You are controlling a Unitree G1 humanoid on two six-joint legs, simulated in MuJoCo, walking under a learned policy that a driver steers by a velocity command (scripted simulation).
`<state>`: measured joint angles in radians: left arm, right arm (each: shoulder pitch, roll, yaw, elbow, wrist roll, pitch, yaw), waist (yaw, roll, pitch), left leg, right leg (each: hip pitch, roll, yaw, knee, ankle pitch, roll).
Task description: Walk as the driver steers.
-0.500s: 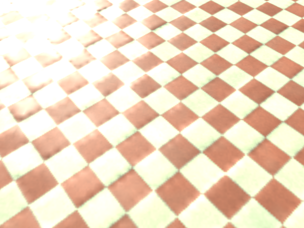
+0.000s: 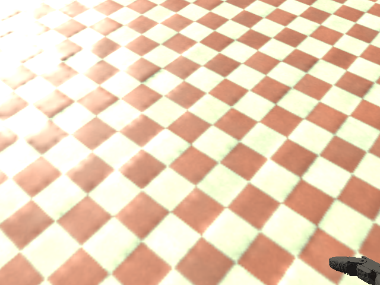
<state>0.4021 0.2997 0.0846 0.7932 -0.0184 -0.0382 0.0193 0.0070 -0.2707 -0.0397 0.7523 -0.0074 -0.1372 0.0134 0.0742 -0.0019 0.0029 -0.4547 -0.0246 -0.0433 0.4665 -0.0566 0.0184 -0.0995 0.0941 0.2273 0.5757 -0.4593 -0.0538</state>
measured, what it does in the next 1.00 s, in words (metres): walks ahead: right foot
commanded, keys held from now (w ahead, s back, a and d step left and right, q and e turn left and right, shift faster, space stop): w+e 0.28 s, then w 0.24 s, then w+q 0.48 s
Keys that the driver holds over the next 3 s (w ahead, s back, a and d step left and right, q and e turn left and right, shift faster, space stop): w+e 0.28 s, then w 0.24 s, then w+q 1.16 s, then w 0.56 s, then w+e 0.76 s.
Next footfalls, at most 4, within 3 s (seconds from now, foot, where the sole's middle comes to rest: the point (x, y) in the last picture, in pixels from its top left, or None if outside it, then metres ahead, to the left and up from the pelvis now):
0.50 right None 0.39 -0.19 -0.76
1.04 left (216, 218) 0.73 -0.01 -0.76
1.54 right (257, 158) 1.02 -0.18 -0.76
2.04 left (179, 128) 1.17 0.17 -0.76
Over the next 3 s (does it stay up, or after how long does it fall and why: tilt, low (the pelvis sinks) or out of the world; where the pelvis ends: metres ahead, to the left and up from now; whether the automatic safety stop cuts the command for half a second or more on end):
stays up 1.58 0.18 0.01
